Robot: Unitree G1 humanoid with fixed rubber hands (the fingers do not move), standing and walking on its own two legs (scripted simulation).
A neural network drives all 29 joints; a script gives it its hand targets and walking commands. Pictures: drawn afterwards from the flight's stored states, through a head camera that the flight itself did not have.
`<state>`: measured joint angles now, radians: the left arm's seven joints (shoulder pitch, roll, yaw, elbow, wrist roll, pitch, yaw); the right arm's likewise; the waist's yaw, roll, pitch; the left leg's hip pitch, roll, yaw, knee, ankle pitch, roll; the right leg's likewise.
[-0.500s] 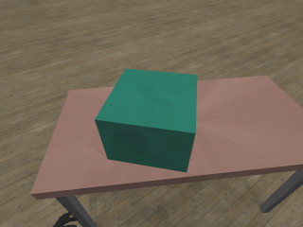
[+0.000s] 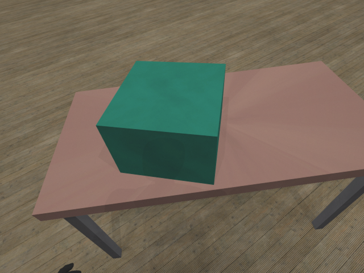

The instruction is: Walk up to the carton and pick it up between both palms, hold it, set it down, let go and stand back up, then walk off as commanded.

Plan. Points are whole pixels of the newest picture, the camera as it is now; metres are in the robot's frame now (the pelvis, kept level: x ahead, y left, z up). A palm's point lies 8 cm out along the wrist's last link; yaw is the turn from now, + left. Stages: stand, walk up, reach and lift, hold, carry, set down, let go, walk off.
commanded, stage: walk off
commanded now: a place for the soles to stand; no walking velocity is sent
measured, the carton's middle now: (172, 118) +0.57 +0.01 +0.00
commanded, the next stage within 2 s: none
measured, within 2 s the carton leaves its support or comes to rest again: neither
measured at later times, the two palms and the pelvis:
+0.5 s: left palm out of the picture +0.01 +0.26 -0.09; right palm out of the picture -0.09 -0.33 -0.14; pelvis -0.11 -0.02 +0.00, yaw +0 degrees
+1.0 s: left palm out of the picture -0.14 +0.33 -0.11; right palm out of the picture -0.21 -0.31 -0.12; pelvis -0.25 +0.01 -0.02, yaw +1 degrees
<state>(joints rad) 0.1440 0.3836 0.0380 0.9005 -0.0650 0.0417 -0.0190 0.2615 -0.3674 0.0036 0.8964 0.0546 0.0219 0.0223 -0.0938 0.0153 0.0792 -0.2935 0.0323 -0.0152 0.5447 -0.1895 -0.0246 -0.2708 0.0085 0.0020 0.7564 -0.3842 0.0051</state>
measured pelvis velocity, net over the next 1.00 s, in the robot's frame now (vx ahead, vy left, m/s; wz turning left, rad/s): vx -0.25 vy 0.01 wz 0.02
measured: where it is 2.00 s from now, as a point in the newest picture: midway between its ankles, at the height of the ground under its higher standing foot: outside the picture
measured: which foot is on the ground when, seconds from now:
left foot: down 0.00-0.02, up 0.04-0.62, down 0.64-1.00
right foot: down 0.00-0.64, up 0.66-1.00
